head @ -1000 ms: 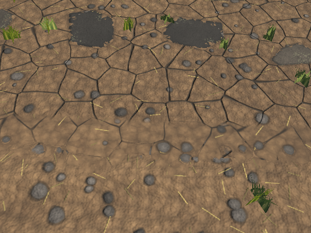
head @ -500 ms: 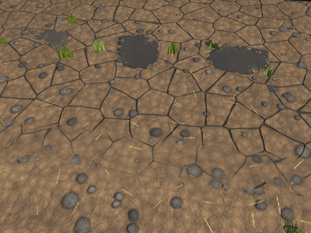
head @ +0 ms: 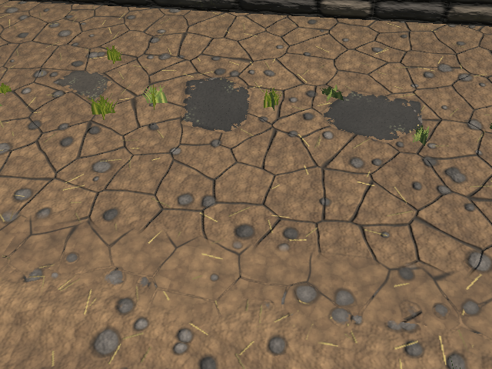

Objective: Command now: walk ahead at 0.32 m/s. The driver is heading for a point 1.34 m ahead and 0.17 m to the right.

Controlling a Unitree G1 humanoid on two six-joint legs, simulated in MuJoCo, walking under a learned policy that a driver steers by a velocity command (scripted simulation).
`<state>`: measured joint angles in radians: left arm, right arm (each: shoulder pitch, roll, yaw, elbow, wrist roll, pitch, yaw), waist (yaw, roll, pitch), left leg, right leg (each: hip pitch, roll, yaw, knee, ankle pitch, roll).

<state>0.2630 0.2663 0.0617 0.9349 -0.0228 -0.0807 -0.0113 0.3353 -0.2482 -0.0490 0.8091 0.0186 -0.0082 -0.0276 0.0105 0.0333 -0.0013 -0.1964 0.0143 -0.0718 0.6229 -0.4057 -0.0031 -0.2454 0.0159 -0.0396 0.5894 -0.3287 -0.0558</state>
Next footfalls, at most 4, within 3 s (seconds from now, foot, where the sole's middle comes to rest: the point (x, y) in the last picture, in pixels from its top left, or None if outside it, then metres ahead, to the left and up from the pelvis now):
0.46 left None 0.38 0.14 -0.76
1.00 right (304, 317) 0.69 -0.10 -0.76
1.54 left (224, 234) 0.99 0.14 -0.76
2.08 right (308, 182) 1.22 -0.15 -0.76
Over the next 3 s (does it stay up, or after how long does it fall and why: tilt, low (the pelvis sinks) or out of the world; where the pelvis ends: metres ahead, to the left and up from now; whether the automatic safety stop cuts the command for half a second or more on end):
stays up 1.35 -0.13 0.01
